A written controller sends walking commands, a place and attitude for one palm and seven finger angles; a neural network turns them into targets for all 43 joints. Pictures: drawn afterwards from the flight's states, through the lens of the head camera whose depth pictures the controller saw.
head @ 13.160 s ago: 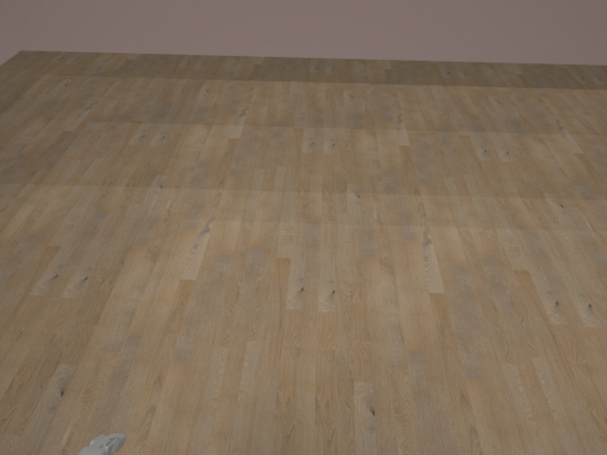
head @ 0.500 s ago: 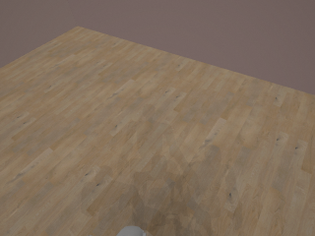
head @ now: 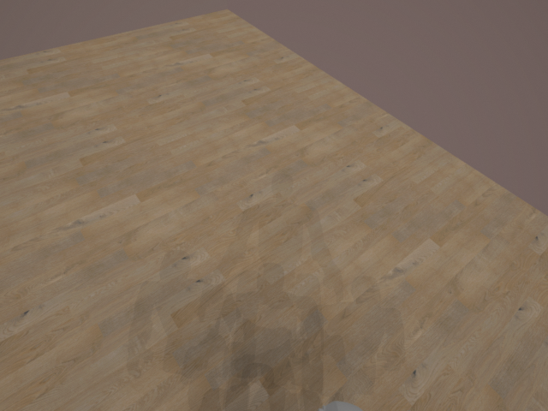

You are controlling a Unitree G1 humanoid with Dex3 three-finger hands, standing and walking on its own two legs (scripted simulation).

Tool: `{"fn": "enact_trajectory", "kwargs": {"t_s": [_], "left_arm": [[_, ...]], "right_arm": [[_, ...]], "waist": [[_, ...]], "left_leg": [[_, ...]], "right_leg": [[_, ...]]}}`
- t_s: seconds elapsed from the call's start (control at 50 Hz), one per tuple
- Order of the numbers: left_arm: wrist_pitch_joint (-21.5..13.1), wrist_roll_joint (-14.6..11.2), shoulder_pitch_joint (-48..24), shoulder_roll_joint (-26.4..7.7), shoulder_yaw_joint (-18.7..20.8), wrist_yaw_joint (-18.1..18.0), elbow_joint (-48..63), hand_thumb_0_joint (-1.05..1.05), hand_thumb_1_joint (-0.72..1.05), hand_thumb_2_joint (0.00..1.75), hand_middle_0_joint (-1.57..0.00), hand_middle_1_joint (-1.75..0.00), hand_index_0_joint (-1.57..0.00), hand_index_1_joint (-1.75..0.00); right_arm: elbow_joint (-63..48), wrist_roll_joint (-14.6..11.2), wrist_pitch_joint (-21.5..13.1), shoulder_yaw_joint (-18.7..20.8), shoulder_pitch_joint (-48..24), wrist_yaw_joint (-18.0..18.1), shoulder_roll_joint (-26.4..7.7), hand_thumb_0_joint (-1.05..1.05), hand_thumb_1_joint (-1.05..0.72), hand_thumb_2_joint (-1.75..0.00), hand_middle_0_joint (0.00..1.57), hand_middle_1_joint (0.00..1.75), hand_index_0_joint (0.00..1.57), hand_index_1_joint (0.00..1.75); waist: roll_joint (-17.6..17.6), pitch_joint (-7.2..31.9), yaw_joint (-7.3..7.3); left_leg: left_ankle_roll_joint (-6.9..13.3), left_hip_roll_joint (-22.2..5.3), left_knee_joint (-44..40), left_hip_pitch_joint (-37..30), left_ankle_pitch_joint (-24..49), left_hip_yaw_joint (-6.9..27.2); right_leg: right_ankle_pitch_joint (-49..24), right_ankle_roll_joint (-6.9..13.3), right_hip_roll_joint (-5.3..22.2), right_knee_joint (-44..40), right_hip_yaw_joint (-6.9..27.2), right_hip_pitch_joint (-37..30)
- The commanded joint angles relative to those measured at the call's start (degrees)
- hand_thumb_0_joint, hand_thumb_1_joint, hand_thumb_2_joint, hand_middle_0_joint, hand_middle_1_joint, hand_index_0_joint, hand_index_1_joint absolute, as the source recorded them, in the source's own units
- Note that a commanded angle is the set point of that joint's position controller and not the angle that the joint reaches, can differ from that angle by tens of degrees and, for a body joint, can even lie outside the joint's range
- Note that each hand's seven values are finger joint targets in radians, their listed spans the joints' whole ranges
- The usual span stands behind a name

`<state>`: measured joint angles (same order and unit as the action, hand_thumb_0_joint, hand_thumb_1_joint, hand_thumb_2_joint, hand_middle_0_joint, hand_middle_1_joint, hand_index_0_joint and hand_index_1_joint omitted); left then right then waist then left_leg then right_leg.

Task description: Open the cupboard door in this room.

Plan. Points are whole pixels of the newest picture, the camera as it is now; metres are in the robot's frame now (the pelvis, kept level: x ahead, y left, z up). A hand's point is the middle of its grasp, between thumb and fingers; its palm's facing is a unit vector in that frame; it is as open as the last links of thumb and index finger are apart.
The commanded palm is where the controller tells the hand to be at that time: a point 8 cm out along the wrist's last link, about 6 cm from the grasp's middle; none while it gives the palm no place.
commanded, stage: turn or walk to find it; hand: left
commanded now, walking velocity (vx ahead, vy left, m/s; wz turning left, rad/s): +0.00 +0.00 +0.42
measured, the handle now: out of the picture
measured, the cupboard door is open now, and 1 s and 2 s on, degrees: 0 0 0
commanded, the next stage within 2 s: none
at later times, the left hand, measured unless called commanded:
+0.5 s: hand out of the picture +0.05 +0.13 -0.14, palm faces +0.20 -0.94 -0.28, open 7.3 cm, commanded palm none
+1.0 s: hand out of the picture -0.17 +0.14 -0.19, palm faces +0.50 -0.83 -0.25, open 7.3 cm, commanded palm none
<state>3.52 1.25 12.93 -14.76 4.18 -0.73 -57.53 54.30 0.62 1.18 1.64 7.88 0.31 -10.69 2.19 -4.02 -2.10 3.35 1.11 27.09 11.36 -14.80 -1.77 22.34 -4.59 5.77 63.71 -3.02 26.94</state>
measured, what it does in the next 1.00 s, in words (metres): steps on the spot, turning left: right foot, then left foot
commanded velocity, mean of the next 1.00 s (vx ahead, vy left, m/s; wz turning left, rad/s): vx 0.00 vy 0.00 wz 0.42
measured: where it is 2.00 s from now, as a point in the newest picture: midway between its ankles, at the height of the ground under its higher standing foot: outside the picture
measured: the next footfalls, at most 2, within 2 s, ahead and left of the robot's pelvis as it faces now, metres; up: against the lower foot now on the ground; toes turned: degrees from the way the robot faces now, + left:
right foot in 0.38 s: +0.03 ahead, -0.15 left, +0.00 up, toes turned +6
left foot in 0.96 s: -0.09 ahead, +0.06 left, +0.00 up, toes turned +30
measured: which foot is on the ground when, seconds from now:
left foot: down 0.00-0.38, up 0.40-0.94, down 0.96-1.00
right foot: up 0.00-0.36, down 0.38-0.96, up 0.98-1.00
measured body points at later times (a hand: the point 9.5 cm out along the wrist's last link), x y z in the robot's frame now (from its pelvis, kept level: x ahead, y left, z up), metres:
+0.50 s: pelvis -0.03 -0.07 +0.00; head +0.00 -0.11 +0.44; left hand +0.04 +0.18 -0.12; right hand +0.02 -0.32 -0.18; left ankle -0.05 +0.07 -0.68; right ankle -0.01 -0.15 -0.74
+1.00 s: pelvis -0.07 -0.04 -0.02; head -0.05 -0.01 +0.43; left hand -0.20 +0.18 -0.17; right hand +0.16 -0.21 -0.14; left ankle -0.13 +0.04 -0.74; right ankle -0.02 -0.15 -0.73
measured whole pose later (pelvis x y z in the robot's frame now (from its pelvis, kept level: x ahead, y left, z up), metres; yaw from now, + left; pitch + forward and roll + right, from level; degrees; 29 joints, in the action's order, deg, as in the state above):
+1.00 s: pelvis -0.07 -0.04 -0.02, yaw +26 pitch -1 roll +0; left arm 2.4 1.3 17.0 -14.1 3.6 -1.2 -58.3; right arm 54.4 0.4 1.9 2.9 5.1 -0.8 -12.4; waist 3.0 -5.0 -3.2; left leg 0.9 0.3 34.0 13.7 -19.4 -4.2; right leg 24.8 -2.0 9.5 42.3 -13.7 17.8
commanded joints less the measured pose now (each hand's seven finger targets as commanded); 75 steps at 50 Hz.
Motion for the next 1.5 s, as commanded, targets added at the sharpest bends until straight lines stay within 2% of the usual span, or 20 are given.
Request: {"fn": "enact_trajectory", "kwargs": {"t_s": [0.0, 0.18, 0.32, 0.34, 0.36, 0.38, 0.4, 0.42, 0.44, 0.5, 0.82, 0.9, 0.92, 0.94, 0.96, 1.0, 1.1, 1.36, 1.44, 1.48], "left_arm": [[-1.4, -0.2, -0.8, -4.1, 0.6, -0.2, 4.1, 0.0, 0.9, 0.9, -0.2, -0.3, -0.2, -0.3], [-1.5, -0.6, -7.5, -2.5, -0.1, -0.6, 7.7, 0.0, 0.9, 0.9, -0.2, -0.3, -0.2, -0.3], [-2.7, -1.2, -1.2, -2.5, -0.1, -0.9, 6.9, 0.0, 0.9, 0.9, -0.2, -0.3, -0.2, -0.3], [-3.2, -1.0, 0.8, -3.9, 0.3, -1.1, 6.5, 0.0, 0.9, 0.9, -0.2, -0.3, -0.2, -0.3], [-3.8, -0.2, 2.5, -8.6, 1.1, -1.6, 6.4, 0.0, 0.9, 0.9, -0.2, -0.3, -0.2, -0.3], [-3.8, 0.0, 2.5, -11.4, 1.4, -1.6, 7.1, 0.0, 0.9, 0.9, -0.2, -0.3, -0.2, -0.3], [-3.6, -0.5, 0.2, -9.6, 1.1, -1.7, 7.9, 0.0, 0.9, 0.9, -0.2, -0.3, -0.2, -0.3], [-3.7, -0.6, -3.6, -7.5, 1.3, -2.0, 8.5, 0.0, 0.9, 0.9, -0.2, -0.3, -0.2, -0.3], [-3.6, -0.6, -6.2, -6.3, 0.7, -1.7, 9.3, 0.0, 0.9, 0.9, -0.2, -0.3, -0.2, -0.3], [-4.3, -0.7, -5.6, -3.7, -0.2, -1.3, 9.0, 0.0, 0.9, 0.9, -0.2, -0.3, -0.2, -0.3], [-3.9, 0.6, 5.7, -8.1, 1.1, -1.1, 3.5, 0.0, 0.9, 0.9, -0.2, -0.3, -0.2, -0.3], [-3.3, 0.1, 3.5, -8.7, 1.3, -0.9, 3.1, 0.0, 0.9, 0.9, -0.2, -0.3, -0.2, -0.3], [-2.9, -0.4, 3.2, -7.3, 1.0, -0.7, 3.5, 0.0, 0.9, 0.9, -0.2, -0.3, -0.2, -0.3], [-2.5, -0.8, 3.4, -3.7, 0.3, -0.4, 5.4, 0.0, 0.9, 0.9, -0.2, -0.3, -0.2, -0.3], [-1.8, -0.3, -0.3, -3.0, -0.5, -0.6, 6.9, 0.0, 0.9, 0.9, -0.2, -0.3, -0.2, -0.3], [-1.0, -0.1, -2.3, -3.6, 0.0, -0.6, 5.9, 0.0, 0.9, 0.9, -0.2, -0.3, -0.2, -0.3], [-1.4, -0.2, 0.7, -4.1, 0.3, 0.1, 3.7, 0.0, 0.9, 0.9, -0.2, -0.3, -0.2, -0.3], [-1.8, -0.7, -7.7, -1.9, -0.4, -0.6, 8.4, 0.0, 0.9, 0.9, -0.2, -0.3, -0.2, -0.3], [-2.5, -1.3, -4.9, -2.0, -0.4, -0.8, 8.1, 0.0, 0.9, 0.9, -0.2, -0.3, -0.2, -0.3], [-3.2, -1.2, -1.0, -3.3, -0.1, -1.1, 7.0, 0.0, 0.9, 0.9, -0.2, -0.3, -0.2, -0.3]], "right_arm": [[-2.0, 0.1, -1.2, 3.2, 5.0, 1.1, -11.3, 0.0, -0.9, -0.9, 0.2, 0.3, 0.2, 0.3], [-1.3, 0.8, -0.7, 3.9, 8.5, 1.0, -11.2, 0.0, -0.9, -0.9, 0.2, 0.3, 0.2, 0.3], [-1.9, 0.6, -0.1, 4.4, 5.9, 0.5, -11.3, 0.0, -0.9, -0.9, 0.2, 0.3, 0.2, 0.3], [-2.1, 0.2, -0.1, 4.3, 6.1, 0.3, -9.6, 0.0, -0.9, -0.9, 0.2, 0.3, 0.2, 0.3], [-2.8, -0.3, -0.2, 3.8, 7.0, -0.1, -6.3, 0.0, -0.9, -0.9, 0.2, 0.3, 0.2, 0.3], [-4.1, 0.1, 0.0, 4.0, 5.6, 0.1, -6.1, 0.0, -0.9, -0.9, 0.2, 0.3, 0.2, 0.3], [-2.9, 0.7, 1.0, 4.6, 6.2, 0.1, -8.2, 0.0, -0.9, -0.9, 0.2, 0.3, 0.2, 0.3], [-2.0, 0.9, 1.9, 4.9, 7.2, -0.2, -8.4, 0.0, -0.9, -0.9, 0.2, 0.3, 0.2, 0.3], [-0.7, 0.9, 2.4, 5.0, 8.1, -0.5, -7.8, 0.0, -0.9, -0.9, 0.2, 0.3, 0.2, 0.3], [1.0, 0.9, 2.5, 4.6, 10.4, -1.0, -6.4, 0.0, -0.9, -0.9, 0.2, 0.3, 0.2, 0.3], [-2.2, -0.3, 1.2, 2.3, -1.2, -0.7, -5.5, 0.0, -0.9, -0.9, 0.2, 0.3, 0.2, 0.3], [-1.4, -0.2, 0.2, 2.3, 3.0, -0.7, -6.7, 0.0, -0.9, -0.9, 0.2, 0.3, 0.2, 0.3], [-1.1, -0.1, -0.2, 2.9, 4.7, -0.8, -9.2, 0.0, -0.9, -0.9, 0.2, 0.3, 0.2, 0.3], [-1.5, 0.4, -0.6, 4.3, 6.3, -0.5, -14.9, 0.0, -0.9, -0.9, 0.2, 0.3, 0.2, 0.3], [-0.7, 0.4, 0.1, 4.7, 8.3, -0.1, -17.7, 0.0, -0.9, -0.9, 0.2, 0.3, 0.2, 0.3], [-1.0, 0.6, -0.1, 3.8, 4.4, 0.8, -14.5, 0.0, -0.9, -0.9, 0.2, 0.3, 0.2, 0.3], [-2.4, 0.2, -0.9, 2.9, 1.1, 1.0, -12.0, 0.0, -0.9, -0.9, 0.2, 0.3, 0.2, 0.3], [-1.3, 1.0, -0.5, 4.1, 7.5, 0.9, -11.5, 0.0, -0.9, -0.9, 0.2, 0.3, 0.2, 0.3], [-1.5, 0.9, -0.3, 4.3, 7.3, 0.7, -11.5, 0.0, -0.9, -0.9, 0.2, 0.3, 0.2, 0.3], [-1.8, 0.3, -0.3, 4.3, 6.5, 0.5, -10.4, 0.0, -0.9, -0.9, 0.2, 0.3, 0.2, 0.3]], "waist": [[-7.7, 5.1, 2.54], [-9.5, 4.7, 4.62], [-8.8, 7.8, 1.17], [-5.3, 9.0, 0.38], [7.2, 10.5, -0.22], [14.2, 8.0, -0.81], [8.6, 6.2, 0.38], [11.2, 3.5, 1.97], [6.7, 0.5, 3.38], [5.7, -1.1, 4.13], [9.3, 5.3, -1.23], [7.4, 7.5, 2.27], [-0.4, 8.3, 3.51], [-17.2, 7.9, 4.61], [-17.3, 6.6, 6.1], [-15.6, 3.0, 4.55], [-8.9, 3.9, 1.91], [-10.7, 5.6, 4.42], [-10.6, 8.3, 2.91], [-7.4, 10.1, 0.8]], "left_leg": [[3.7, -14.1, -9.1, -8.8, 29.1, 12.8], [7.2, -14.7, -8.2, -6.7, 25.7, 20.8], [4.0, -10.3, -2.9, 4.2, 20.9, 22.0], [1.4, -7.4, 0.1, 9.7, 13.9, 20.2], [-2.7, -1.0, 9.8, 19.6, -1.6, 12.4], [-5.1, 3.8, 22.3, 23.2, -18.4, 6.0], [-4.9, 1.2, 31.7, 21.0, -17.0, 8.6], [-4.9, -0.2, 36.2, 20.7, -14.3, 9.4], [-5.2, -0.5, 40.5, 20.2, -10.7, 8.2], [-6.6, -1.3, 44.0, 20.8, -4.1, 5.8], [-6.6, -2.9, 17.5, 12.0, -12.9, -1.1], [-5.2, -2.3, -0.4, -1.2, 1.1, -3.1], [-4.0, -5.9, -5.8, -8.8, 7.2, 1.6], [1.9, -20.1, -8.4, -14.6, 22.0, 19.9], [7.4, -25.4, -9.5, -9.6, 28.9, 22.3], [6.9, -20.3, -9.9, -4.3, 25.6, 18.0], [4.7, -14.0, -8.8, -6.0, 27.7, 11.6], [7.3, -14.0, -6.6, -5.4, 27.4, 21.7], [6.0, -11.8, -3.4, -2.3, 31.1, 23.2], [2.2, -8.4, 0.2, 4.3, 22.0, 21.4]], "right_leg": [[-2.8, -1.2, 0.4, 1.8, 2.5, 5.9], [3.1, -0.7, -1.2, -9.9, 3.0, 2.3], [-7.4, 1.3, -4.2, -35.9, 1.1, -17.5], [-12.0, 1.8, -1.3, -43.4, 3.3, -25.1], [-12.2, 5.3, 11.2, -47.4, 14.9, -33.4], [-19.3, 11.5, 21.6, -48.2, 23.8, -27.5], [-15.3, 13.7, 21.2, -49.0, 20.1, -19.7], [-8.9, 12.7, 18.5, -51.0, 17.7, -14.8], [-6.0, 11.2, 15.2, -51.1, 14.1, -12.2], [-13.4, 9.0, 10.5, -49.2, 5.0, -13.2], [-33.9, 13.6, 15.9, -41.6, 1.4, -24.3], [-28.0, 8.6, 13.9, -34.5, -3.6, -17.7], [-20.0, 5.7, 11.2, -27.3, -6.2, -10.8], [5.1, 1.1, 3.3, -15.8, -8.9, 3.8], [15.0, 0.8, 1.5, -7.8, -4.2, 4.4], [9.2, 1.0, 2.1, -2.5, 0.7, 4.5], [-0.6, -0.4, 0.4, 1.0, 1.3, 4.4], [4.1, -0.1, -2.4, -15.4, 2.4, -1.2], [-0.7, 1.0, -4.8, -28.3, 1.5, -10.2], [-11.8, 1.4, -3.0, -42.2, 1.8, -21.8]]}}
